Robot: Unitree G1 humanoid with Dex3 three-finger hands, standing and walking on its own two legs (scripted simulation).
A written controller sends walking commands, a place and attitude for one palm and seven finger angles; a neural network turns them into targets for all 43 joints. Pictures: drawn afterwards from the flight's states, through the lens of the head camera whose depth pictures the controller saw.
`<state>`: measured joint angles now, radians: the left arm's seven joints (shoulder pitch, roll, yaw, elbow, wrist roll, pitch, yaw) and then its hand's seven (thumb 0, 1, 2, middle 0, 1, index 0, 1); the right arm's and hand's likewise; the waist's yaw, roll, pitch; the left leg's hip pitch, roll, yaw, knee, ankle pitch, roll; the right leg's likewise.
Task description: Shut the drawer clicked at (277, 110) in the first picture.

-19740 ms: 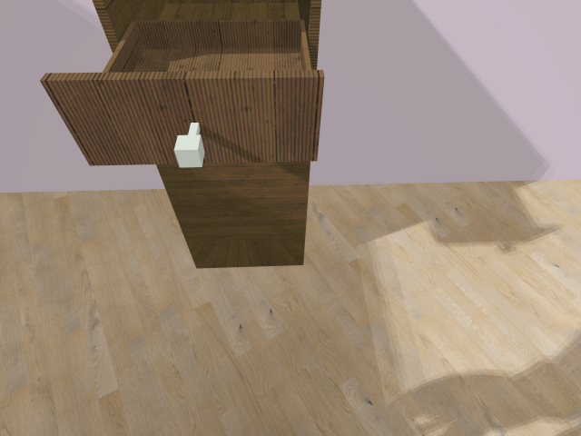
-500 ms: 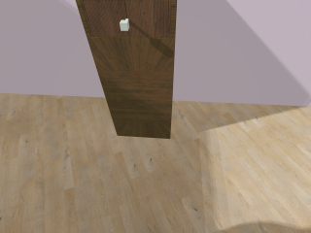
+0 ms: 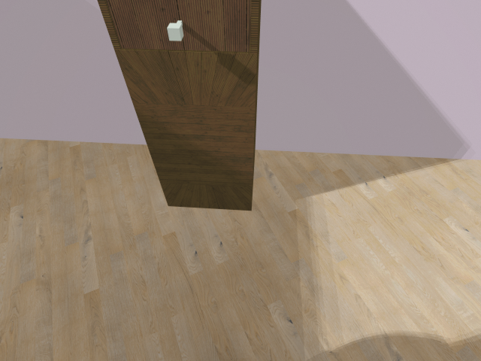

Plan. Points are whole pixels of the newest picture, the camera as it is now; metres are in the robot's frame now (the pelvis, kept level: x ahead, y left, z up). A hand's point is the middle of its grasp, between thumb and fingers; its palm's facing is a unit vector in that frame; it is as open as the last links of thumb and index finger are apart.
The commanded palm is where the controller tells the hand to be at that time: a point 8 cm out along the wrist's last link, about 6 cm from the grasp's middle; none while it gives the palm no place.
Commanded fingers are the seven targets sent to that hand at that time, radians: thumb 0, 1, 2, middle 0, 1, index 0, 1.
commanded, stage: look to check the result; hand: left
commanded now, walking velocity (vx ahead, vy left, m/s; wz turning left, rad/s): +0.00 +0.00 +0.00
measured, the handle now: (177, 29) +0.88 +0.21 +0.14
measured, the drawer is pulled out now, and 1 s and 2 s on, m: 0.00 0.00 0.00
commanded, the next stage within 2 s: stand and wait in 0.38 s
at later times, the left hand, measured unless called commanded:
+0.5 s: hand out of the picture +0.04 +0.19 -0.17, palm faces +0.02 -0.96 -0.26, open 7.4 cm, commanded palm none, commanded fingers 0.00 0.90 0.90 -0.20 -0.30 -0.20 -0.30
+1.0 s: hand out of the picture +0.05 +0.20 -0.17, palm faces +0.01 -0.96 -0.28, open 7.4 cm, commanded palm none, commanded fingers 0.00 0.90 0.90 -0.20 -0.30 -0.20 -0.30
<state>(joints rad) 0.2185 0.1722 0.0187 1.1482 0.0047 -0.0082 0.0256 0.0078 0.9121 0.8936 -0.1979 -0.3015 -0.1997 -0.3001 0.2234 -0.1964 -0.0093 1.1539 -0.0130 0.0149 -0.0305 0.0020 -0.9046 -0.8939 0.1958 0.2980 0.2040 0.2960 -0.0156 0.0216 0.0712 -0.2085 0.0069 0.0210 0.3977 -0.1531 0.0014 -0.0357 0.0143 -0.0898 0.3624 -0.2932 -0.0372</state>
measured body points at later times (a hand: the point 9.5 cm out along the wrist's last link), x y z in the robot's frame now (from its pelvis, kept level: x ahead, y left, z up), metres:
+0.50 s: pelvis +0.01 -0.01 +0.00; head +0.02 -0.03 +0.45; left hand +0.04 +0.24 -0.15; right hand +0.05 -0.27 -0.16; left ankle +0.04 +0.12 -0.74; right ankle -0.06 -0.09 -0.74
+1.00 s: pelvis +0.01 -0.01 +0.00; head +0.03 -0.03 +0.45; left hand +0.05 +0.25 -0.14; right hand +0.04 -0.28 -0.16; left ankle +0.04 +0.12 -0.74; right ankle -0.06 -0.09 -0.74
